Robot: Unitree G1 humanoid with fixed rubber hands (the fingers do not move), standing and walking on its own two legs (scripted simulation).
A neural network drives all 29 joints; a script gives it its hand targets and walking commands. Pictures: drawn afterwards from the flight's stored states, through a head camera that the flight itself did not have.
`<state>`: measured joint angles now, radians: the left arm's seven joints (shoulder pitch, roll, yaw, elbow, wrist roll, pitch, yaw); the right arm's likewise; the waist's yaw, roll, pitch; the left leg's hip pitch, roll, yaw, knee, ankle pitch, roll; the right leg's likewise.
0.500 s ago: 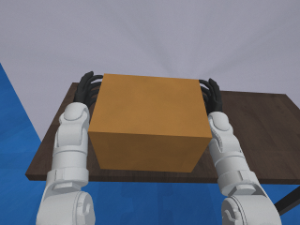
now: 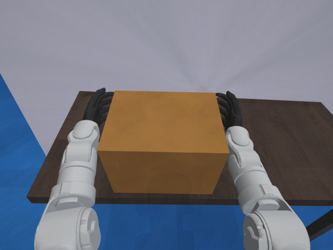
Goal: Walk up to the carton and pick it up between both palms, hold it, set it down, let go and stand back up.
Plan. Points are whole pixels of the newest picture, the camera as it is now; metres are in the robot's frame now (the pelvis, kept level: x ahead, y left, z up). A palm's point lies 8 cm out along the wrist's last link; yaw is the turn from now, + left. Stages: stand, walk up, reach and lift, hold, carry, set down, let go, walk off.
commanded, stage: set down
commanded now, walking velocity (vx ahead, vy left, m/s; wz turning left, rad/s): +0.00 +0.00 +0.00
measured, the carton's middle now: (164, 143) +0.37 +0.00 +0.10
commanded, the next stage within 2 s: none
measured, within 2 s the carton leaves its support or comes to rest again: neither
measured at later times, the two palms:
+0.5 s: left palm (93, 120) +0.44 +0.18 +0.11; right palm (225, 126) +0.40 -0.16 +0.12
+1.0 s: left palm (95, 121) +0.45 +0.18 +0.10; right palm (222, 130) +0.40 -0.16 +0.10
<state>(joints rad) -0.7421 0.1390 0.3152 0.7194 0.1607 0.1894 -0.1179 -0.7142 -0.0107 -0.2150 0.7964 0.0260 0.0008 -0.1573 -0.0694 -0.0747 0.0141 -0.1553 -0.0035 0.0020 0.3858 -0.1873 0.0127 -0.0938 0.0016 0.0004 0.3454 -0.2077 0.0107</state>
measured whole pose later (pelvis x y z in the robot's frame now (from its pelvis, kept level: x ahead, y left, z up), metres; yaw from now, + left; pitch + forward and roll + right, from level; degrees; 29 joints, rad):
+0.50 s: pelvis +0.02 +0.00 +0.00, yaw +0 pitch -1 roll -1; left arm -0.78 0.18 0.32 0.84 0.16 0.13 -0.15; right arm -0.71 0.03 -0.26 0.82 -0.01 -0.02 -0.17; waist -0.07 -0.09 0.02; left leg -0.16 0.00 0.00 0.39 -0.21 0.01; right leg -0.09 0.00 0.00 0.33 -0.22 0.01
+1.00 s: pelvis +0.02 +0.00 +0.00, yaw +0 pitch +0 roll -1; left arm -0.82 0.21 0.31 0.95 0.16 0.06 -0.18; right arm -0.69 0.08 -0.33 0.82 -0.08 -0.04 -0.18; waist -0.07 -0.09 0.04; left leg -0.17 0.00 0.00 0.39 -0.22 0.01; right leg -0.09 0.00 0.00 0.32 -0.22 0.01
